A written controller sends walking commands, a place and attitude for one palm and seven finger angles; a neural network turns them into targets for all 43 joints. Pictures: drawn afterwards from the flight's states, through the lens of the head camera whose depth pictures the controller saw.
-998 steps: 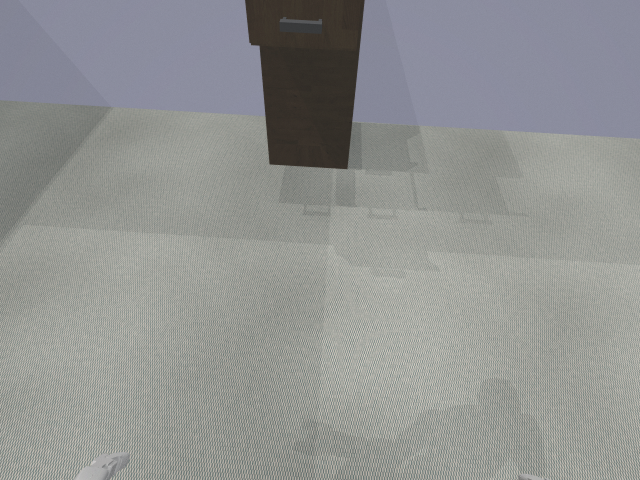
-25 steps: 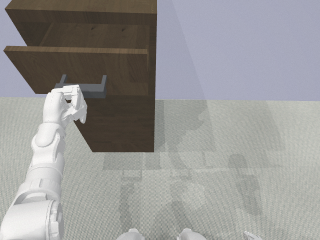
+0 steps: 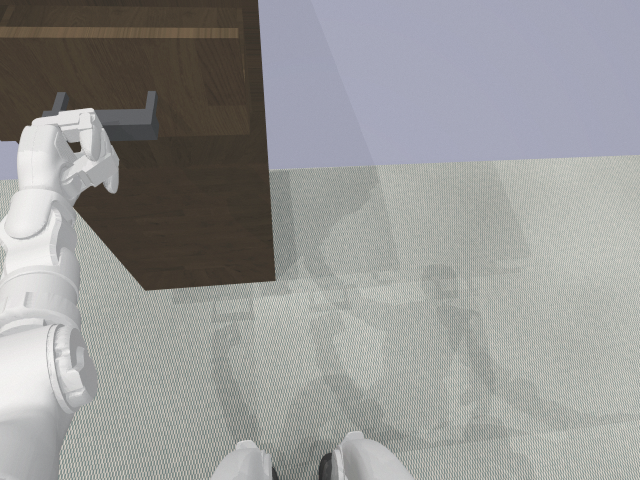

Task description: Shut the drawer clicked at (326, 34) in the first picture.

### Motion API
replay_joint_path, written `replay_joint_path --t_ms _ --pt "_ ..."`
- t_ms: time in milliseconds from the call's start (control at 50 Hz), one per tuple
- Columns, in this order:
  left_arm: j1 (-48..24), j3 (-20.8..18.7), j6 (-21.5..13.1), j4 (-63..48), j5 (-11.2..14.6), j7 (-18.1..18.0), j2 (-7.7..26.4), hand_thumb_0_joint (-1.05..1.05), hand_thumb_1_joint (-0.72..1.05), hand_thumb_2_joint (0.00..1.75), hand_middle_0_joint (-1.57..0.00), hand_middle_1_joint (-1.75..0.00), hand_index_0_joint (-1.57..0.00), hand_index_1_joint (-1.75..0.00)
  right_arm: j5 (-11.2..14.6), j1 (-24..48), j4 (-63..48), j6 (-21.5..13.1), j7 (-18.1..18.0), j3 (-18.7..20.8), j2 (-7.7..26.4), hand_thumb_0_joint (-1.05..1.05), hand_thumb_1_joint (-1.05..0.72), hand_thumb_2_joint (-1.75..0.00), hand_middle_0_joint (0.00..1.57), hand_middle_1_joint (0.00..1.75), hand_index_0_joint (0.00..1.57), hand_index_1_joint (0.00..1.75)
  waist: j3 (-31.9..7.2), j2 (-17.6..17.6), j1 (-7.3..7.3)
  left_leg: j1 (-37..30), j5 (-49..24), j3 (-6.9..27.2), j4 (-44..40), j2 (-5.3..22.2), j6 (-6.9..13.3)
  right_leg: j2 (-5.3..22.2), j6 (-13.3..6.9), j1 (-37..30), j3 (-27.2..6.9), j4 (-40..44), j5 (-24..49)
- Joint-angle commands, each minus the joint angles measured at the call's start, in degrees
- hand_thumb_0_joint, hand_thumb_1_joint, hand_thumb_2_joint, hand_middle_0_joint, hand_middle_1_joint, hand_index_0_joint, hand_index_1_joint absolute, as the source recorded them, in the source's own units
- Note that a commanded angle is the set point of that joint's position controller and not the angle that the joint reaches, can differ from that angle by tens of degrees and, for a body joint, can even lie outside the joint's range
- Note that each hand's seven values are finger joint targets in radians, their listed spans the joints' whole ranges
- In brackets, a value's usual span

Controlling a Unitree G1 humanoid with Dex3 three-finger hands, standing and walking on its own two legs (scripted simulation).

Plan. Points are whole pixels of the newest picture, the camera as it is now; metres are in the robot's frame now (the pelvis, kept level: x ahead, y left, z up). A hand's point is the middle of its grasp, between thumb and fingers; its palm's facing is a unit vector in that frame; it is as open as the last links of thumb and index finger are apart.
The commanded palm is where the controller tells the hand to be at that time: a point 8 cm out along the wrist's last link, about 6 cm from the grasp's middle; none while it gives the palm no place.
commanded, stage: push the drawer shut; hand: left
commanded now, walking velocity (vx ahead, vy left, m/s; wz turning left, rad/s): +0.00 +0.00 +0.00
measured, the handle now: (104, 112) +0.57 +0.24 +0.08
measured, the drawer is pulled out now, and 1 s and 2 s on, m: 0.05 0.00 0.00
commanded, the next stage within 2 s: pull the fist back off the drawer in 0.82 s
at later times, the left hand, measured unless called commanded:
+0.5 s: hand (106, 125) +0.54 +0.24 +0.08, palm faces +0.04 -1.00 -0.01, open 2.9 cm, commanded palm +0.54 +0.27 +0.08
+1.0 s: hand (100, 121) +0.55 +0.24 +0.08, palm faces +0.07 -1.00 -0.03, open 3.1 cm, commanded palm +0.58 +0.25 +0.08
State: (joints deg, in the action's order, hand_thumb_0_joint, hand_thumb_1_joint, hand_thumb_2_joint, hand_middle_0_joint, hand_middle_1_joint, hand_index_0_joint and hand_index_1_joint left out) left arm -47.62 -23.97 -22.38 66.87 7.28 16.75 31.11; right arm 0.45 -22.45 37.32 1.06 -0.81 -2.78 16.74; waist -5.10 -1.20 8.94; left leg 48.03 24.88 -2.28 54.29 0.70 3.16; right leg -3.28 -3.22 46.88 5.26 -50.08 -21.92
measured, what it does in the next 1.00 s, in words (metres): stands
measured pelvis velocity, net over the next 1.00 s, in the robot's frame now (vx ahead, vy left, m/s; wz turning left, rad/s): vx -0.02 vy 0.02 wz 0.02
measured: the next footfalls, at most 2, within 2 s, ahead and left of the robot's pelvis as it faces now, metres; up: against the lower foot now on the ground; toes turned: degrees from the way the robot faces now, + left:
none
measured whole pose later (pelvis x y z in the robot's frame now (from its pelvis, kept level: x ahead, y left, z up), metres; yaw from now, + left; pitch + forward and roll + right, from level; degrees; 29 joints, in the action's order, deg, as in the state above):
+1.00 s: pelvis -0.02 +0.02 -0.02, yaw +1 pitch +25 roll -6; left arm -70.8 -19.7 -18.3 81.2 0.7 11.9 41.0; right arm -2.7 -25.5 38.6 -0.7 -0.1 -5.8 17.4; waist -4.7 -2.4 15.2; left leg 61.5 24.6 1.0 60.7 -0.4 4.8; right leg -2.2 -1.7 57.4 8.8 -52.9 -21.0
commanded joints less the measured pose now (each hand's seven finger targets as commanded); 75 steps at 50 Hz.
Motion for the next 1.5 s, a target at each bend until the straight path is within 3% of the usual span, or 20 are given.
replay_joint_path --t_ms 0,40,180,240,300,340,520,640,700,740,900,960,1100,1140,1160,1260,1340,1360,1460,1480 --pt "-29.01 -2.64 -2.96 -10.11 0.73 -0.75 18.11 0.00 0.90 0.90 -1.40 -1.60 -1.40 -1.60 0.17 -8.37 -3.24 -0.86 -0.89 3.43 9.66 0.00 -0.90 -0.90 0.20 0.30 0.20 0.30 -22.67 -4.27 1.89 -9.40 -14.61 4.54 -5.47 0.46 -0.35 1.43 2.35 -13.61 -7.33 6.25 13.27" --pt "-29.15 -4.45 -2.67 -8.79 0.32 -0.78 20.80 0.00 0.90 0.90 -1.40 -1.60 -1.40 -1.60 -0.04 -9.26 -3.28 -0.56 -0.97 3.45 10.17 0.00 -0.90 -0.90 0.20 0.30 0.20 0.30 -23.64 -3.86 1.91 -8.65 -15.43 4.52 -4.89 0.49 -0.26 1.34 2.40 -14.16 -7.57 5.97 14.10" --pt "-33.26 -4.74 -2.36 -9.12 -0.55 -0.50 22.58 0.00 0.90 0.90 -1.40 -1.60 -1.40 -1.60 -0.72 -11.30 -3.34 0.29 -0.73 3.31 10.40 0.00 -0.90 -0.90 0.20 0.30 0.20 0.30 -28.60 -8.33 2.48 -13.36 -21.19 5.52 -3.83 0.92 -0.63 0.93 2.20 -11.74 -6.23 4.59 17.00" --pt "-34.26 -4.56 -1.80 -7.25 -1.07 -0.65 22.99 0.00 0.90 0.90 -1.40 -1.60 -1.40 -1.60 -0.92 -11.98 -3.18 0.99 -0.58 3.12 10.69 0.00 -0.90 -0.90 0.20 0.30 0.20 0.30 -27.46 -7.69 3.42 -13.29 -22.07 5.88 -3.47 1.28 -0.65 0.68 2.27 -9.72 -5.68 4.32 16.89" --pt "-35.91 -3.47 -1.37 -6.82 -1.68 -1.38 21.39 0.00 0.90 0.90 -1.40 -1.60 -1.40 -1.60 -1.28 -12.72 -3.03 1.41 -0.26 3.31 10.80 0.00 -0.90 -0.90 0.20 0.30 0.20 0.30 -26.67 -9.07 4.16 -15.91 -23.08 6.56 -3.51 1.57 -0.88 0.39 2.22 -6.19 -4.82 4.57 15.46" --pt "-36.10 -4.32 -1.33 -6.47 -2.25 -1.98 22.81 0.00 0.90 0.90 -1.40 -1.60 -1.40 -1.60 -1.50 -13.37 -3.11 1.89 -0.14 3.24 11.06 0.00 -0.90 -0.90 0.20 0.30 0.20 0.30 -27.51 -9.35 3.96 -16.64 -24.55 6.95 -3.40 1.69 -1.07 0.26 2.09 -5.88 -4.58 4.17 15.88" --pt "-47.05 -0.83 -1.49 -6.71 -3.74 -4.79 18.32 0.00 0.90 0.90 -1.40 -1.60 -1.40 -1.60 -2.69 -15.57 -0.68 2.33 0.34 3.51 11.28 0.00 -0.90 -0.90 0.20 0.30 0.20 0.30 -27.05 -12.32 7.56 -23.61 -27.96 11.03 -2.50 2.97 -2.78 -0.07 1.85 4.84 -2.54 3.74 11.58" --pt "-53.96 1.14 -1.83 -5.83 -5.08 -6.59 16.77 0.00 0.90 0.90 -1.40 -1.60 -1.40 -1.60 -3.37 -16.47 0.96 1.59 0.57 3.40 11.64 0.00 -0.90 -0.90 0.20 0.30 0.20 0.30 -28.22 -14.65 9.51 -26.17 -25.36 14.01 -2.36 3.39 -3.76 0.09 1.71 9.56 -1.90 3.06 8.54" --pt "-55.77 3.55 -1.14 -3.17 -5.54 -7.17 14.66 0.00 0.90 0.90 -1.40 -1.60 -1.40 -1.60 -3.31 -16.18 1.36 0.95 0.60 2.88 11.73 0.00 -0.90 -0.90 0.20 0.30 0.20 0.30 -25.15 -14.08 10.81 -23.58 -18.42 14.64 -3.10 3.36 -3.35 0.28 1.79 11.50 -1.71 3.19 5.89" --pt "-57.26 2.64 -0.90 -2.74 -5.75 -7.45 16.86 0.00 0.90 0.90 -1.40 -1.60 -1.40 -1.60 -3.34 -16.42 1.39 0.36 0.39 2.54 12.27 0.00 -0.90 -0.90 0.20 0.30 0.20 0.30 -25.04 -14.87 10.98 -22.32 -15.58 14.66 -3.49 3.22 -3.10 0.37 1.66 11.70 -1.68 3.00 4.70" --pt "-59.29 4.72 0.18 -0.63 -5.66 -6.96 17.67 0.00 0.90 0.90 -1.40 -1.60 -1.40 -1.60 -2.92 -15.92 1.25 -2.25 -0.31 1.29 13.10 0.00 -0.90 -0.90 0.20 0.30 0.20 0.30 -23.60 -15.54 12.46 -17.61 -6.02 14.53 -4.42 3.24 -1.85 0.62 1.86 12.63 -2.09 3.21 0.89" --pt "-57.52 2.57 0.96 1.18 -5.23 -6.37 20.69 0.00 0.90 0.90 -1.40 -1.60 -1.40 -1.60 -2.74 -15.95 0.64 -2.74 -0.58 0.97 13.55 0.00 -0.90 -0.90 0.20 0.30 0.20 0.30 -23.24 -13.55 11.99 -14.24 -3.42 13.66 -4.18 2.89 -1.14 0.63 1.93 10.64 -2.48 3.61 -0.33" --pt "-56.97 2.11 2.26 1.27 -5.12 -4.83 22.53 0.00 0.90 0.90 -1.40 -1.60 -1.40 -1.60 -2.48 -16.33 -0.47 -3.08 -0.61 0.74 13.57 0.00 -0.90 -0.90 0.20 0.30 0.20 0.30 -23.50 -13.72 11.27 -10.32 -2.11 12.50 -3.24 2.60 -0.73 0.63 1.92 9.04 -2.95 3.13 -1.05" --pt "-57.54 2.54 2.19 -0.21 -5.09 -4.54 21.45 0.00 0.90 0.90 -1.40 -1.60 -1.40 -1.60 -2.57 -16.87 -0.48 -3.06 -0.46 1.03 13.45 0.00 -0.90 -0.90 0.20 0.30 0.20 0.30 -25.10 -14.62 11.32 -13.00 -4.17 13.00 -3.08 2.72 -0.94 0.58 1.84 9.80 -2.57 2.82 0.16" --pt "-57.38 0.94 2.14 -0.56 -5.14 -4.62 23.17 0.00 0.90 0.90 -1.40 -1.60 -1.40 -1.60 -2.74 -17.10 -0.41 -2.91 -0.46 1.20 13.51 0.00 -0.90 -0.90 0.20 0.30 0.20 0.30 -25.56 -14.70 10.76 -13.00 -5.32 12.99 -2.72 2.76 -1.05 0.56 1.79 9.23 -2.55 2.69 0.74" --pt "-54.87 1.06 2.50 -1.83 -4.77 -4.25 20.82 0.00 0.90 0.90 -1.40 -1.60 -1.40 -1.60 -2.92 -17.53 -0.60 -2.09 0.25 1.78 13.16 0.00 -0.90 -0.90 0.20 0.30 0.20 0.30 -27.00 -14.10 10.26 -15.48 -8.63 13.23 -2.28 2.77 -1.29 0.34 1.72 9.52 -2.27 2.65 2.46" --pt "-50.23 -0.26 2.69 -2.77 -4.73 -4.05 21.46 0.00 0.90 0.90 -1.40 -1.60 -1.40 -1.60 -2.78 -17.46 -1.32 -1.13 0.65 2.01 12.91 0.00 -0.90 -0.90 0.20 0.30 0.20 0.30 -27.50 -14.09 8.50 -16.77 -11.27 12.60 -2.76 2.72 -1.46 0.12 1.49 7.95 -2.21 2.89 3.46" --pt "-48.98 1.45 2.78 -3.04 -4.40 -3.73 18.53 0.00 0.90 0.90 -1.40 -1.60 -1.40 -1.60 -2.62 -17.09 -1.58 -0.92 0.82 2.15 12.40 0.00 -0.90 -0.90 0.20 0.30 0.20 0.30 -27.31 -14.30 8.40 -17.11 -11.96 11.89 -2.72 2.51 -1.36 0.09 1.50 7.46 -2.35 3.25 3.87" --pt "-41.53 -0.90 2.20 -5.61 -3.23 -3.65 18.93 0.00 0.90 0.90 -1.40 -1.60 -1.40 -1.60 -2.43 -16.38 -2.56 0.15 1.21 2.53 12.03 0.00 -0.90 -0.90 0.20 0.30 0.20 0.30 -27.56 -12.73 5.74 -18.77 -16.34 10.94 -3.53 2.53 -1.66 -0.18 1.37 3.88 -2.27 3.77 6.14" --pt "-39.51 -0.07 2.22 -5.39 -2.91 -3.53 17.17 0.00 0.90 0.90 -1.40 -1.60 -1.40 -1.60 -2.22 -15.97 -2.93 0.34 1.27 2.65 11.82 0.00 -0.90 -0.90 0.20 0.30 0.20 0.30 -26.93 -11.53 5.68 -18.72 -16.45 10.46 -3.64 2.48 -1.49 -0.26 1.45 3.34 -2.43 4.15 6.36"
